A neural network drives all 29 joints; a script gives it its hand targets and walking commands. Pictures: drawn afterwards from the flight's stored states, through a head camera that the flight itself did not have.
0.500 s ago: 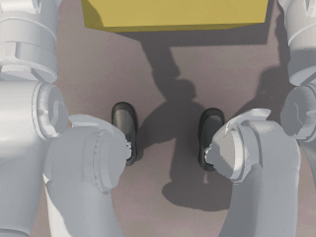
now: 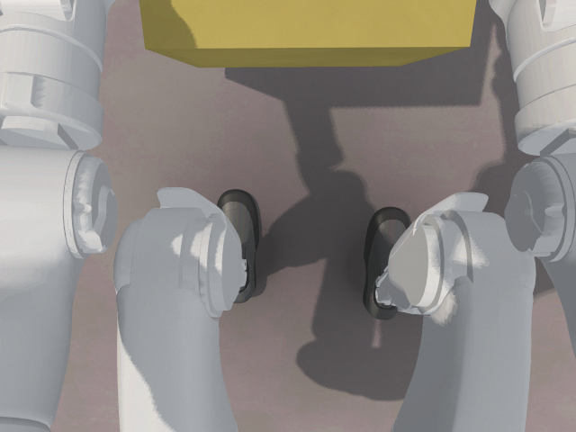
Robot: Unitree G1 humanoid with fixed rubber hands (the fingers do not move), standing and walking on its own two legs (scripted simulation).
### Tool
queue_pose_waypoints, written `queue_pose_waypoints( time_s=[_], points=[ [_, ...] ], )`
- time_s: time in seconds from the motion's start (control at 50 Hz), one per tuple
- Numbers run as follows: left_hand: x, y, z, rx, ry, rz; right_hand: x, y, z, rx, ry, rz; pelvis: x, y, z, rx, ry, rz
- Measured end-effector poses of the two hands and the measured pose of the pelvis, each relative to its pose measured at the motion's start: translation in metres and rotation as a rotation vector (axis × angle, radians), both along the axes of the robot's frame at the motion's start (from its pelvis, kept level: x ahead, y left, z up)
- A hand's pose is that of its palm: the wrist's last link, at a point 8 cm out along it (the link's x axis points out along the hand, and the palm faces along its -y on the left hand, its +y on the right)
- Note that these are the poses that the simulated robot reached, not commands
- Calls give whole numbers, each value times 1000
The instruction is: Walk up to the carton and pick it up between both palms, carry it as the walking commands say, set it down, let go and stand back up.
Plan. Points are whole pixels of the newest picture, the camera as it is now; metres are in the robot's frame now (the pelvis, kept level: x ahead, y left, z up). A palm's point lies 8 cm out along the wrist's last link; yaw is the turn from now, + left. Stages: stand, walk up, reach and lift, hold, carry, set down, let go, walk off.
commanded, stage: reach and lift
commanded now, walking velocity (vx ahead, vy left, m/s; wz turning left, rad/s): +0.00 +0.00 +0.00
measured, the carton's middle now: out of the picture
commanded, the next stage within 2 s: none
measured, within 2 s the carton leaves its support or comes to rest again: neither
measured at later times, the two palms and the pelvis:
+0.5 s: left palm out of the picture +0.57 +0.19 -0.09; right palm out of the picture +0.57 -0.18 -0.11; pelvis -0.01 -0.01 +0.02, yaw +1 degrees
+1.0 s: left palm out of the picture +0.54 +0.20 -0.02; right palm out of the picture +0.54 -0.17 -0.04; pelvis -0.03 +0.00 +0.06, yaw +1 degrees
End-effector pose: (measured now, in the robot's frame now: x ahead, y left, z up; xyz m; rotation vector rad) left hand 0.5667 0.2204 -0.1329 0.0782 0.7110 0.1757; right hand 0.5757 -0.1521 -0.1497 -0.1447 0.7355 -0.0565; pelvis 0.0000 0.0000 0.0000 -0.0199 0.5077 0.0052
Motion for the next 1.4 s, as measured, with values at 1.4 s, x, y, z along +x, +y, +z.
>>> queue_pose_waypoints(
  time_s=[1.4],
  points=[
    [-40, -24, 164, 46, -4, 60, -49, -13, 165, -32, 7, -68, -37, -3, 96, 21, -159, 9]
  ],
)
